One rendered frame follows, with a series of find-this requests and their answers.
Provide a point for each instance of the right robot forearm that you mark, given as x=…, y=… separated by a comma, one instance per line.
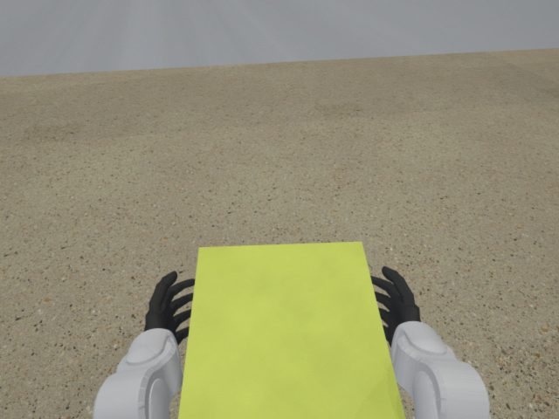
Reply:
x=440, y=386

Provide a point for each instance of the right robot hand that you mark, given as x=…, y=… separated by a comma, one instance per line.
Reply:
x=401, y=304

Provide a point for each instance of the left robot forearm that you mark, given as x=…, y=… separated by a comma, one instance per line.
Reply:
x=146, y=379

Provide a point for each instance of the carton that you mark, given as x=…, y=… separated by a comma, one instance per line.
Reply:
x=287, y=331

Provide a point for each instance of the left robot hand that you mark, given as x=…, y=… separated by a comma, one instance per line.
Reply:
x=162, y=308

